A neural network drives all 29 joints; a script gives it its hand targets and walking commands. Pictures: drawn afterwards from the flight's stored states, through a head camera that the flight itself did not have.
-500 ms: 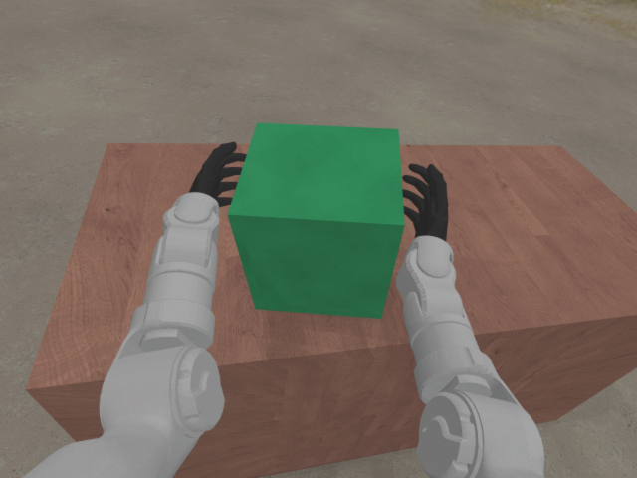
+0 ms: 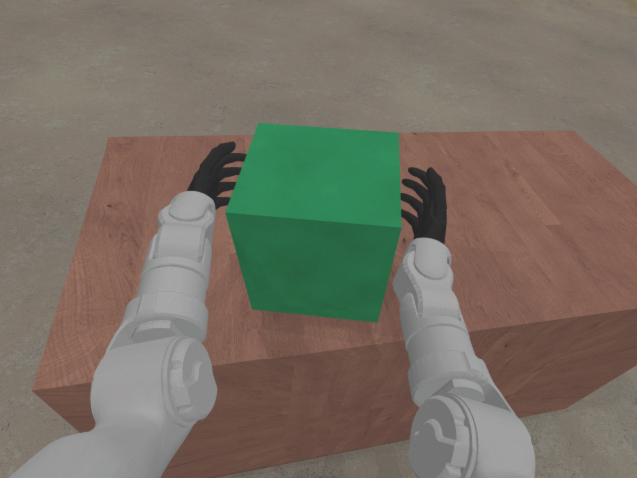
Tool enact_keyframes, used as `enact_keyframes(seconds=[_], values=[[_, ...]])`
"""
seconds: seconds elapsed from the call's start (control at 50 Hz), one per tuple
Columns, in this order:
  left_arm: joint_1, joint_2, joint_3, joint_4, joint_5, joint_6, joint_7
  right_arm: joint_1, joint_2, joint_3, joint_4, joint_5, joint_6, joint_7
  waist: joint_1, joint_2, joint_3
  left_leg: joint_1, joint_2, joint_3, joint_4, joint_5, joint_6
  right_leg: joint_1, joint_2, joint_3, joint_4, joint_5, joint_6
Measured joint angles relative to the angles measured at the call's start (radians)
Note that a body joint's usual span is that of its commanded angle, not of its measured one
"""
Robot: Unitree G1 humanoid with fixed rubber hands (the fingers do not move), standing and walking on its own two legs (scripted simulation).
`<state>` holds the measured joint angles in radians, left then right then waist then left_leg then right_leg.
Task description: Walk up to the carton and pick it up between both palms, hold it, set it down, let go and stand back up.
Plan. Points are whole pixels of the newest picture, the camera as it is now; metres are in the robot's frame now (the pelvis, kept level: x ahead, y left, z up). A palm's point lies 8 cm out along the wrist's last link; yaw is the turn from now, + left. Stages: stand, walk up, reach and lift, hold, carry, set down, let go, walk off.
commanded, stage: set down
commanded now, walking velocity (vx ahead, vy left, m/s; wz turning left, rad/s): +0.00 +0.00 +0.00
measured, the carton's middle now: (320, 226) +0.45 -0.01 +0.07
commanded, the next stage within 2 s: none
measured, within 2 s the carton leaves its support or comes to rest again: rests again in 0.50 s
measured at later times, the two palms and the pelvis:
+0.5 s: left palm (207, 201) +0.45 +0.15 +0.10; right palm (413, 243) +0.39 -0.13 +0.10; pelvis +0.02 +0.00 +0.00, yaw -1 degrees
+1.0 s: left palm (205, 211) +0.44 +0.16 +0.10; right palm (411, 255) +0.38 -0.12 +0.09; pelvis +0.00 -0.01 +0.00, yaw +0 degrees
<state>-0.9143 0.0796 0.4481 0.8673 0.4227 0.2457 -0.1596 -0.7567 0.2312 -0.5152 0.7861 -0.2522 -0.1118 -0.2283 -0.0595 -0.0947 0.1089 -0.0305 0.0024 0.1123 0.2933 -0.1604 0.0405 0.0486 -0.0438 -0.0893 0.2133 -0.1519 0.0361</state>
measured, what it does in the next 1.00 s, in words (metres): stands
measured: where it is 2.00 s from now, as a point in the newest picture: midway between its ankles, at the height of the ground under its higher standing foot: outside the picture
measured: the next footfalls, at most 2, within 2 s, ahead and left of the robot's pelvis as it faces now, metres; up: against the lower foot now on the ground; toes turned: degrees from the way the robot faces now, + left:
none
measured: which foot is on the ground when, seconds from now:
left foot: down 0.00-1.00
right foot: down 0.00-1.00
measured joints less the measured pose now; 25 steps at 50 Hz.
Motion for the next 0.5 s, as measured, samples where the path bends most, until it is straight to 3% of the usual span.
enact_keyframes(seconds=[0.36,0.5], values=[[-0.003,0.024,0.015,0.052,-0.003,-0.05,-0.009,0.029,0.052,-0.028,-0.025,-0.056,-0.001,-0.01,-0.007,0.003,-0.023,-0.064,0.004,0.011,0.013,-0.016,0.0,-0.064,0.002,0.008,0.005,-0.008,0.001],[-0.003,0.02,0.033,0.072,0.008,-0.081,0.002,0.033,0.048,-0.043,0.016,-0.08,-0.04,-0.008,0.0,0.006,-0.05,-0.105,0.012,0.01,0.035,-0.029,-0.005,-0.1,0.008,0.006,0.016,-0.015,-0.002]])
